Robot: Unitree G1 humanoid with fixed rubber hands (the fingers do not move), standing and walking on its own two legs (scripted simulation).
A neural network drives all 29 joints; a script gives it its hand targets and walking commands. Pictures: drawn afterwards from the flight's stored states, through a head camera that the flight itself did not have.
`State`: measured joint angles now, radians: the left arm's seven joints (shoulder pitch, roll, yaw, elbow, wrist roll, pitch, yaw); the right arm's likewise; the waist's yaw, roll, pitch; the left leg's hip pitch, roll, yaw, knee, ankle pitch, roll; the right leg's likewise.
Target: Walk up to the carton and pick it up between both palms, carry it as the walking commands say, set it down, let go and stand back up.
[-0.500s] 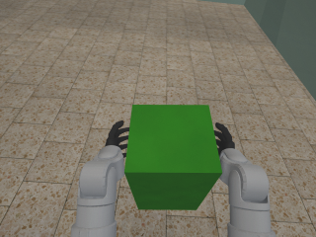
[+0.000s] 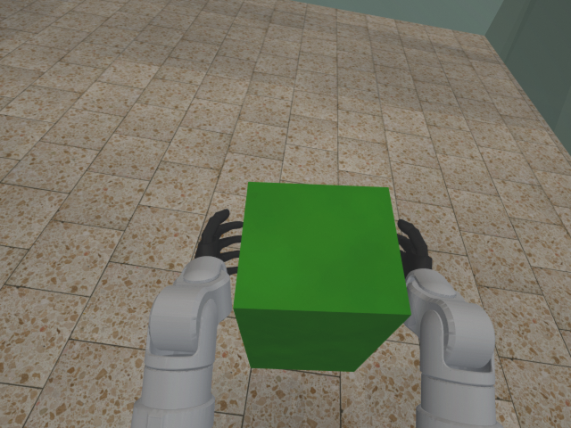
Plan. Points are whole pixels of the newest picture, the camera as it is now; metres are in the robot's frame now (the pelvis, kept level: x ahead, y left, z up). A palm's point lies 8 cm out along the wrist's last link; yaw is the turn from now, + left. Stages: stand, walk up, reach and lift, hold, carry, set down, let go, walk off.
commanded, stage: carry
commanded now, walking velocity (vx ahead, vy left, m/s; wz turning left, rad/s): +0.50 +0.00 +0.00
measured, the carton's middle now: (309, 291) +0.29 -0.01 +0.04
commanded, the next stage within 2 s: none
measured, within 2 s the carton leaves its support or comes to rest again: neither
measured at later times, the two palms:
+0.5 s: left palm (150, 71) +0.69 +0.30 +0.11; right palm (284, 86) +0.70 +0.04 +0.12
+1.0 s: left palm out of the picture +1.08 +0.42 +0.10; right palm (242, 5) +1.10 +0.16 +0.12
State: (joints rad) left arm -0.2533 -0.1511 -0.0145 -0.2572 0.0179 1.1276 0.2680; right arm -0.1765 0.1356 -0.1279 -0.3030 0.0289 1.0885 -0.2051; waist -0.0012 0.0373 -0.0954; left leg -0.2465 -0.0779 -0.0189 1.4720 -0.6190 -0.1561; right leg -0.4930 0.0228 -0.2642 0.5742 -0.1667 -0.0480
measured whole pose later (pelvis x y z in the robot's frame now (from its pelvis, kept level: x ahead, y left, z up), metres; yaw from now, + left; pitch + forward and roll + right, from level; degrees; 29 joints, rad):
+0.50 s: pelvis +0.41 +0.17 +0.03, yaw +1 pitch +6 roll -4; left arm -0.20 -0.14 -0.03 -0.32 -0.02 1.05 0.28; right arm -0.13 0.13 -0.09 -0.35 0.03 1.03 -0.20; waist 0.04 0.01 -0.05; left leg 0.07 -0.05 -0.03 0.40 -0.40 0.04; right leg -0.58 0.04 -0.17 0.60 -0.12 0.05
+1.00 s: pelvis +0.81 +0.27 +0.04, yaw +3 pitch +7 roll -5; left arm -0.16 -0.13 -0.02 -0.32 -0.01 1.09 0.27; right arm -0.14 0.13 -0.08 -0.34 0.03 1.08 -0.21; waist 0.03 0.03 -0.07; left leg -0.01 0.02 0.03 0.34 -0.45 0.07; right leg -0.62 -0.02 -0.17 1.02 -0.41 -0.02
